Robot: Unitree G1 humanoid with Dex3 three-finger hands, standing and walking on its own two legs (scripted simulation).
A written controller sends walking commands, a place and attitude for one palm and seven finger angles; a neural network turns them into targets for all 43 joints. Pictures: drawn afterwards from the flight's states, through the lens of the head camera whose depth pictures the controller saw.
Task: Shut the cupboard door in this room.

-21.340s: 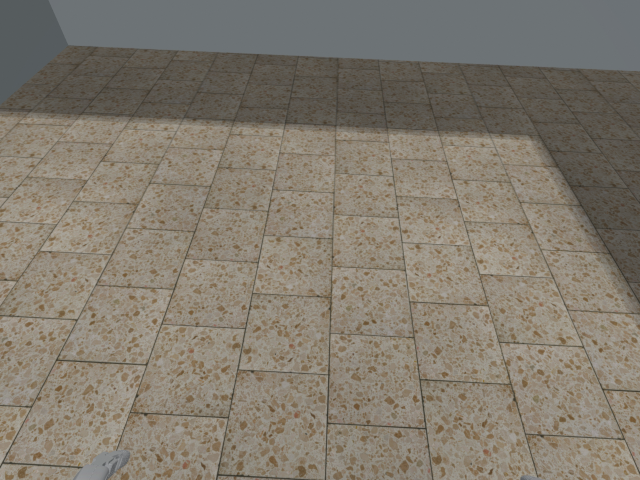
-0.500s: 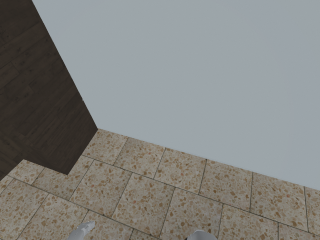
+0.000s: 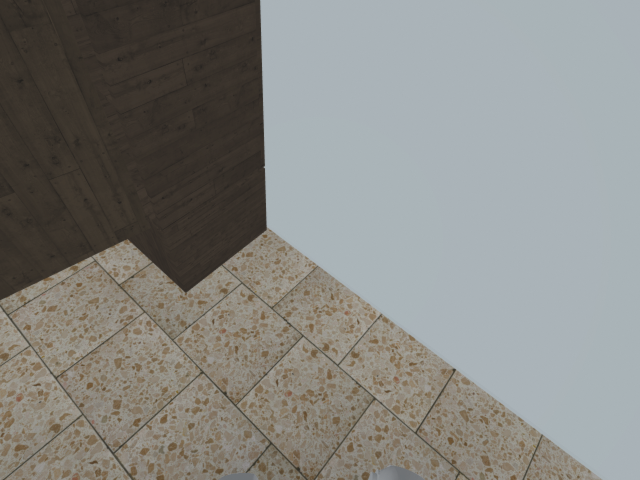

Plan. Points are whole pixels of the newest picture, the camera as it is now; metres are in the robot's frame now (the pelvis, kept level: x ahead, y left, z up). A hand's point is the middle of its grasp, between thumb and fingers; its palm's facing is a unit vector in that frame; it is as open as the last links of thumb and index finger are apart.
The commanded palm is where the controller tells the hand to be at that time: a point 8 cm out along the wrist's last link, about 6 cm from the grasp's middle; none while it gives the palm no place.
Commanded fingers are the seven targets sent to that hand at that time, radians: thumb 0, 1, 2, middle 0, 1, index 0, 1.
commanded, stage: turn to face it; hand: left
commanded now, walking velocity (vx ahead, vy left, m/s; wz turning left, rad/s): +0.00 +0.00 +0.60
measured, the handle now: out of the picture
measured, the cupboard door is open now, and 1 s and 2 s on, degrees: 81 81 81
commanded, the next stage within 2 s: take the last steps up to it in 1.20 s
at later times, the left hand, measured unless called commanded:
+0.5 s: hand out of the picture +0.05 +0.16 -0.12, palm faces +0.29 -0.90 -0.31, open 7.4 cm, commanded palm none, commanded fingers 0.00 0.90 0.90 -0.20 -0.30 -0.20 -0.30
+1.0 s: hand out of the picture -0.14 +0.16 -0.16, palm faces +0.59 -0.77 -0.26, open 7.4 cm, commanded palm none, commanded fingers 0.00 0.90 0.90 -0.20 -0.30 -0.20 -0.30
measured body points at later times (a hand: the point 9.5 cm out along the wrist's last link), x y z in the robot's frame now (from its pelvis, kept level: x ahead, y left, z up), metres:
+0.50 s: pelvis +0.00 -0.06 +0.01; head +0.04 -0.10 +0.46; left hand +0.03 +0.20 -0.10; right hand +0.14 -0.30 -0.15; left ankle -0.04 +0.08 -0.64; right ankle +0.02 -0.15 -0.72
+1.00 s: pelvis -0.04 -0.04 +0.01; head -0.02 +0.00 +0.46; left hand -0.17 +0.21 -0.14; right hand +0.20 -0.18 -0.11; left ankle -0.09 +0.04 -0.72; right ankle +0.02 -0.18 -0.65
